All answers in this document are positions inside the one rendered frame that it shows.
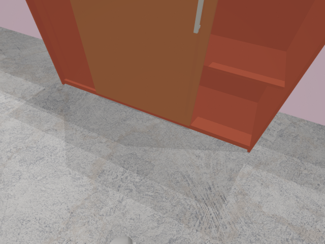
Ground handle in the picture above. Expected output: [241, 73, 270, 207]
[193, 0, 204, 34]

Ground wardrobe door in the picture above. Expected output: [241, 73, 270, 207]
[70, 0, 218, 126]
[34, 0, 95, 88]

